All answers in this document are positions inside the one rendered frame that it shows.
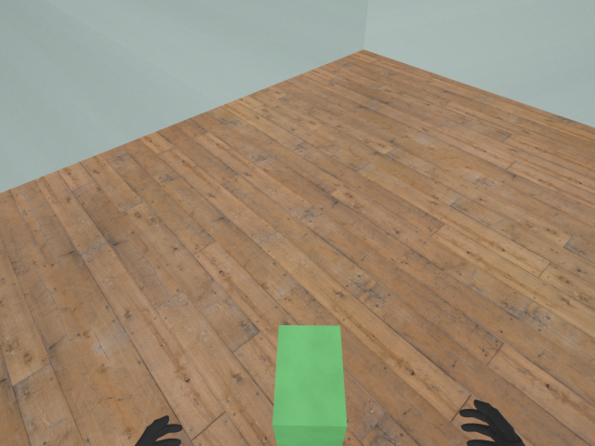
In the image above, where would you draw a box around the robot right hand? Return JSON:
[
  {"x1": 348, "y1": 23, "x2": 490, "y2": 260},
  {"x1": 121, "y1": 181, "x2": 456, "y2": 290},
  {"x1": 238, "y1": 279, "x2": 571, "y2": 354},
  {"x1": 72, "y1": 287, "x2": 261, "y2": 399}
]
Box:
[{"x1": 459, "y1": 400, "x2": 525, "y2": 446}]

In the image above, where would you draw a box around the carton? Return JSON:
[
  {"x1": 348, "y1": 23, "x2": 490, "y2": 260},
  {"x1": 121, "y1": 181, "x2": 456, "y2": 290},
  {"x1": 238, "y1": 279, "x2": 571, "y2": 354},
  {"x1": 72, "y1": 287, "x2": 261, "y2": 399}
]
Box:
[{"x1": 272, "y1": 325, "x2": 347, "y2": 446}]

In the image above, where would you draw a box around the robot left hand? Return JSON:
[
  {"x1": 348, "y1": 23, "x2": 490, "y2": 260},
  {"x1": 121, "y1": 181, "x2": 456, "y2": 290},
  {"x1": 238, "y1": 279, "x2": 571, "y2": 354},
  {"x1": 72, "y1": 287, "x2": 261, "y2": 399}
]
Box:
[{"x1": 135, "y1": 415, "x2": 182, "y2": 446}]

